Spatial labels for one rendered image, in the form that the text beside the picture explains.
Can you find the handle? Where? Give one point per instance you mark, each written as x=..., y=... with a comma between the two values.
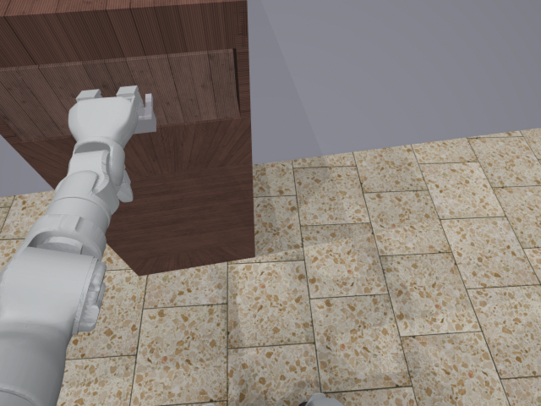
x=147, y=119

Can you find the robot left forearm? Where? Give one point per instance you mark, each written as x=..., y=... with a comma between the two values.
x=79, y=214

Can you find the cabinet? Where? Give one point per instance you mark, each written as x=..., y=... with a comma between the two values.
x=192, y=183

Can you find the robot left upper arm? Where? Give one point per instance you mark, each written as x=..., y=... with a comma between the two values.
x=49, y=297

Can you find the left robot hand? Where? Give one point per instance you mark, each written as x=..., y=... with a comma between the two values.
x=114, y=118

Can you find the drawer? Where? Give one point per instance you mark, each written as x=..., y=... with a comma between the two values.
x=186, y=87

